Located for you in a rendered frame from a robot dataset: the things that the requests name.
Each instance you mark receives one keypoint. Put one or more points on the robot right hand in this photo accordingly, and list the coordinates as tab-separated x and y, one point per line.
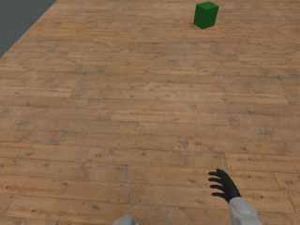
228	187

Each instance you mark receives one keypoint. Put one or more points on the right robot forearm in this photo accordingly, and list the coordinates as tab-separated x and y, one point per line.
242	212

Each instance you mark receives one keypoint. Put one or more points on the carton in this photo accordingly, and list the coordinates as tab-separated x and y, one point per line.
205	14

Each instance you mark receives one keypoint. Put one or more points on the left robot shin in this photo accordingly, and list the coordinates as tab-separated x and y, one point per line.
128	216

